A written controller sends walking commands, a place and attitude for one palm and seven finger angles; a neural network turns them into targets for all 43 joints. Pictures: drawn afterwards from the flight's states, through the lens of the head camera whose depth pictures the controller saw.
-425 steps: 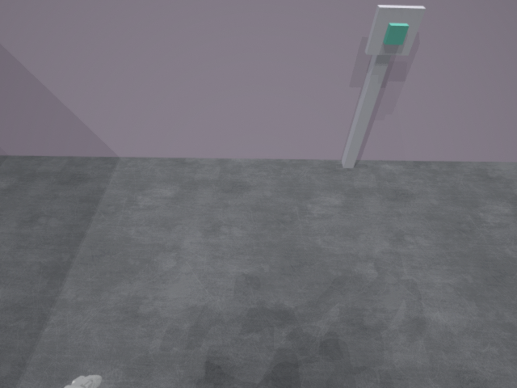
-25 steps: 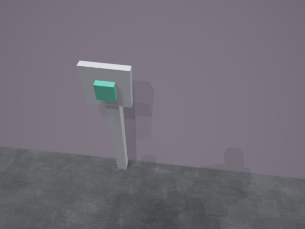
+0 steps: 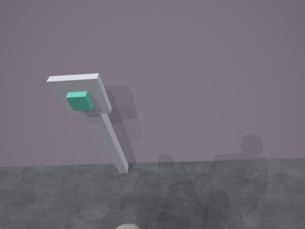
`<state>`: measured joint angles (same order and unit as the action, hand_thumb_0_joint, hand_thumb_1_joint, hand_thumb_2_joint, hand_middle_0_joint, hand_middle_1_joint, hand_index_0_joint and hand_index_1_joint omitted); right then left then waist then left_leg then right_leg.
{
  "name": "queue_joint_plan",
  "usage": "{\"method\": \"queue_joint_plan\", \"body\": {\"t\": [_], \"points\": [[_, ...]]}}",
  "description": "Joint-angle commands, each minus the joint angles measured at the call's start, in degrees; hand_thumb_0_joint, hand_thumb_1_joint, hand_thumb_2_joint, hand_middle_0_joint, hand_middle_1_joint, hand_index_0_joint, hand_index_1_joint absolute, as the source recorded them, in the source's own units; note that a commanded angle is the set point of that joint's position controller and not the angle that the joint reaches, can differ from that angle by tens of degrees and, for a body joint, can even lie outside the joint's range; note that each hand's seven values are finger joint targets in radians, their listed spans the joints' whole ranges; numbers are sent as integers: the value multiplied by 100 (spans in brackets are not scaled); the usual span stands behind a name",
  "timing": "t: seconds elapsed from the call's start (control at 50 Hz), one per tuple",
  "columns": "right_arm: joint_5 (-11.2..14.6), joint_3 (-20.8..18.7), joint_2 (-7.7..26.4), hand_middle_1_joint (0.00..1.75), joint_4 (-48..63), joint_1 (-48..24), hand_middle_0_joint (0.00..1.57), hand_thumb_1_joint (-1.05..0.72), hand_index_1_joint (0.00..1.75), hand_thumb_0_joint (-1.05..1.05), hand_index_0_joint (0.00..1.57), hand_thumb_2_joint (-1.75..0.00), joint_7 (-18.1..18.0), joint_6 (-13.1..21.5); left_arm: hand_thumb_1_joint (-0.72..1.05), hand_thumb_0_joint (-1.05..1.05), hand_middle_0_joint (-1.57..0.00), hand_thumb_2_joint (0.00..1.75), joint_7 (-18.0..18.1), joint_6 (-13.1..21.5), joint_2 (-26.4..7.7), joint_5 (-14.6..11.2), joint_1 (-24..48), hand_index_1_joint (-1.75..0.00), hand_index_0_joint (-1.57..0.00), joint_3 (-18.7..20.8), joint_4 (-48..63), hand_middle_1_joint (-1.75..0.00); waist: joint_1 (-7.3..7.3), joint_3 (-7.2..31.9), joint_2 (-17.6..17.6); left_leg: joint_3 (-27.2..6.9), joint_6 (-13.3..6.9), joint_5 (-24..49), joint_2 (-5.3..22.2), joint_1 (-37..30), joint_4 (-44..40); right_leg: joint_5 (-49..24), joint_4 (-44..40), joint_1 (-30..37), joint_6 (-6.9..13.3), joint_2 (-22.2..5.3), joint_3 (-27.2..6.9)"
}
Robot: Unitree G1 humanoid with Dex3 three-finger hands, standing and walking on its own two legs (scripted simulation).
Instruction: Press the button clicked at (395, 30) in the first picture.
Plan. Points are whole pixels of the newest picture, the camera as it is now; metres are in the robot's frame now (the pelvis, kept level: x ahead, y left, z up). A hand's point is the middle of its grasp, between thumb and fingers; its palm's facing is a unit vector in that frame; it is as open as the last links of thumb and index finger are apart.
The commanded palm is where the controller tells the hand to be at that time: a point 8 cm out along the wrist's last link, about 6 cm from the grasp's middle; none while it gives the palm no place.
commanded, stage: come to a stop and stand still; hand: left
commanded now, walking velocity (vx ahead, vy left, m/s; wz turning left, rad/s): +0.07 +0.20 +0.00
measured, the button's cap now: (80, 100) +0.54 +0.31 +0.00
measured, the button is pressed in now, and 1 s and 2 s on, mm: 0 0 0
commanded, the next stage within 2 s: look again from close up in 0.66 s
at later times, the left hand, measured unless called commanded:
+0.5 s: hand out of the picture -0.06 +0.24 -0.18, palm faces +0.09 -0.98 -0.20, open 7.4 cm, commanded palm none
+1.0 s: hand out of the picture -0.05 +0.24 -0.17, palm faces +0.01 -0.98 -0.22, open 7.4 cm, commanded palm none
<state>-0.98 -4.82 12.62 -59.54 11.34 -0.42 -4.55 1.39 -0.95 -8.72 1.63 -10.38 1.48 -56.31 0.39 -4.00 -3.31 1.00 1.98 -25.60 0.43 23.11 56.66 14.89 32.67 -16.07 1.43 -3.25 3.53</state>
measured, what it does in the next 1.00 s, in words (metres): steps on the spot: left foot, then right foot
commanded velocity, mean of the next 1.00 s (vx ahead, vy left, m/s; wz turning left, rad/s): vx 0.01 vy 0.01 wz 0.00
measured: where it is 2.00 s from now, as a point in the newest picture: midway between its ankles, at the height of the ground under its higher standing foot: outside the picture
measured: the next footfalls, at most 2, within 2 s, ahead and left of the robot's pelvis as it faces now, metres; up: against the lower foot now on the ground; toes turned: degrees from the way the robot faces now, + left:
left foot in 0.34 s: -0.03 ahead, +0.17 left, +0.00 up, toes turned +3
right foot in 0.56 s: +0.00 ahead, -0.07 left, +0.00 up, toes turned -2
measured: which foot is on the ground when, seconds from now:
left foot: up 0.00-0.32, down 0.34-1.00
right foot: down 0.00-0.38, up 0.40-0.54, down 0.56-1.00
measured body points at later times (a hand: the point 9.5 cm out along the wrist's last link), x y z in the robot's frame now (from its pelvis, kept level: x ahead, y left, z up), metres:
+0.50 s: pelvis -0.05 +0.05 +0.01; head -0.05 +0.06 +0.46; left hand -0.07 +0.29 -0.16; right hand -0.02 -0.17 -0.15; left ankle -0.07 +0.17 -0.74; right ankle -0.02 -0.08 -0.72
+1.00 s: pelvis -0.06 +0.07 +0.00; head -0.06 +0.05 +0.45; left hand -0.05 +0.30 -0.15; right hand -0.06 -0.14 -0.17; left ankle -0.07 +0.17 -0.74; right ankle -0.04 -0.07 -0.73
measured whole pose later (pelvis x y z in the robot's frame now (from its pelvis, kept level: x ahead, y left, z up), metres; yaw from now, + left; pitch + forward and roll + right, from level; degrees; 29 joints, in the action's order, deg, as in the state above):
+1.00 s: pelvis -0.06 +0.07 +0.00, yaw +0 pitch -1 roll +0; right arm -1.0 0.5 8.5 -60.3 19.3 -1.0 0.5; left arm 1.7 0.4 -8.5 1.2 -16.4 -0.9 -62.9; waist 0.1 -0.6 -1.9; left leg 3.4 -1.6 -17.4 -0.6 11.4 30.0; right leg 15.1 30.7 -14.3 -1.3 -3.0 1.2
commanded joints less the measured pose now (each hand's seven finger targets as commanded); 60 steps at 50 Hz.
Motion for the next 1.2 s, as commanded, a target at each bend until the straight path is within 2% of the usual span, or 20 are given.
{"method": "queue_joint_plan", "body": {"t": [0.0,0.16,0.24,0.28,0.3,0.32,0.34,0.38,0.48,0.52,0.56,0.58,0.6,0.72,0.74,0.76,0.8,0.82,0.96,1.18], "points": [[-45,-36,388,30,314,234,20,-90,30,0,20,-90,57,103,90,0,-20,90,146,140,-1230,-40,-332,-30,-20,349,287,-30,-218,403,1211,-371,143,507,148,628,717,-1401,-1542,676,613,-1547,-1385],[6,68,216,30,381,186,20,-90,30,0,20,-90,81,191,90,0,-20,90,82,98,-1284,44,-621,-30,-20,360,132,-30,-369,294,1537,59,87,118,119,-161,-1102,289,-1991,392,627,-1380,-1469],[38,140,134,30,222,639,20,-90,30,0,20,-90,38,292,90,0,-20,90,68,45,-1320,28,-442,-30,-20,371,30,-30,-168,378,1595,253,-43,369,23,-978,-2355,593,-1955,63,517,-1145,-1349],[54,181,110,30,3,1099,20,-90,30,0,20,-90,-4,358,90,0,-20,90,59,2,-1172,-31,-272,-30,-20,328,-14,-30,52,432,1216,302,-92,974,41,-1985,-3449,1055,-1614,-581,191,-822,-1055],[23,170,305,30,0,1203,20,-90,30,0,20,-90,-26,411,90,0,-20,90,49,-35,-941,-81,-302,-30,-20,268,6,-30,86,390,414,-228,-218,663,439,-2031,-3885,1210,-1106,-917,0,-500,-785],[-27,129,607,30,94,1023,20,-90,30,0,20,-90,-52,436,90,0,-20,90,16,-56,-655,-120,-389,-30,-20,207,50,-30,16,108,-515,-1254,-510,-190,1237,-1369,-4476,960,-484,-990,-213,-82,-316],[-30,128,837,30,248,744,20,-90,30,0,20,-90,-96,422,90,0,-20,90,-11,-37,-511,-111,-364,-30,-20,183,68,-30,-72,-190,-685,-1628,-759,-742,1652,-320,-4889,643,20,-542,-294,75,20],[-4,198,572,30,251,109,20,-90,30,0,20,-90,-120,460,90,0,-20,90,-3,-114,-523,-11,-461,-30,-20,149,-182,-30,-247,-430,-1226,-1419,-784,-787,1402,293,-5180,624,831,-128,-285,22,-160],[31,266,359,30,-66,365,20,-90,30,0,20,-90,-198,522,90,0,-20,90,-12,26,-376,-58,-746,-30,-20,0,-501,-30,-196,-151,-452,-664,-844,2161,1064,-1111,-4161,398,-3,-181,-321,-16,-162],[76,274,267,30,-198,600,20,-90,30,0,20,-90,-215,579,90,0,-20,90,28,129,-435,-79,-1032,-30,-20,-38,-684,-30,-212,251,22,-485,-623,3047,805,-1391,-3491,-903,-1134,490,-286,-134,-389],[131,290,80,30,-262,763,20,-90,30,0,20,-90,-182,612,90,0,-20,90,71,191,-643,-99,-1003,-30,-20,-55,-770,-30,-38,417,241,-316,-359,2400,545,-1371,-3465,-1732,-1153,782,-97,-560,-704],[103,302,52,30,-311,766,20,-90,30,0,20,-90,-177,560,90,0,-20,90,68,214,-636,-99,-880,-30,-20,-35,-808,-30,1,361,928,-263,-271,2312,513,-1350,-3448,-1853,-1054,694,-34,-478,-749],[90,301,97,30,-341,752,20,-90,30,0,20,-90,-180,544,90,0,-20,90,69,216,-568,-110,-857,-30,-20,-66,-823,-30,-10,233,1080,-218,-249,2112,515,-1460,-3482,-1594,-1136,478,-15,-488,-762],[75,367,10,30,-526,831,20,-90,30,0,20,-90,-167,578,90,0,-20,90,89,155,-422,-116,-808,-30,-20,-80,-817,-30,-43,-92,402,-295,-294,1528,564,-1225,-3883,-480,-1352,365,-98,-300,-671],[88,398,239,30,-67,304,20,-90,30,0,20,-90,-88,667,90,0,-20,90,317,300,-585,-35,-1278,-30,-20,-104,-954,-30,-252,-130,619,-59,-174,2025,629,-829,-2766,-2240,-996,431,-37,-535,-778],[43,405,-6,30,53,663,20,-90,30,0,20,-90,-70,608,90,0,-20,90,255,358,-757,-85,-1074,-30,-20,-86,-716,-30,28,362,302,-133,-191,858,288,-954,-3010,-931,-1067,475,109,-686,-1049],[-28,425,22,30,126,818,20,-90,30,0,20,-90,-32,619,90,0,-20,90,143,337,-752,-71,-770,-30,-20,-82,-483,-30,45,218,-168,-267,-261,854,351,-908,-3175,728,-937,-61,166,-407,-845],[-28,433,57,30,153,908,20,-90,30,0,20,-90,-46,647,90,0,-20,90,118,300,-657,-64,-740,-30,-20,-84,-455,-30,54,130,-312,-441,-339,962,471,-722,-3346,587,-753,-40,129,-238,-689],[4,443,221,30,262,949,20,-90,30,0,20,-90,-89,666,90,0,-20,90,63,224,-491,-76,-865,-30,-20,-137,-416,-30,-79,-190,344,-658,-488,731,585,-378,-3847,-42,-620,294,50,-109,-488],[16,475,218,30,-10,914,20,-90,30,0,20,-90,-99,671,90,0,-20,90,56,259,-622,-95,-812,-30,-20,-115,-456,-30,-44,42,515,-353,-426,1581,500,-971,-3636,-525,-829,379,48,-239,-635]]}}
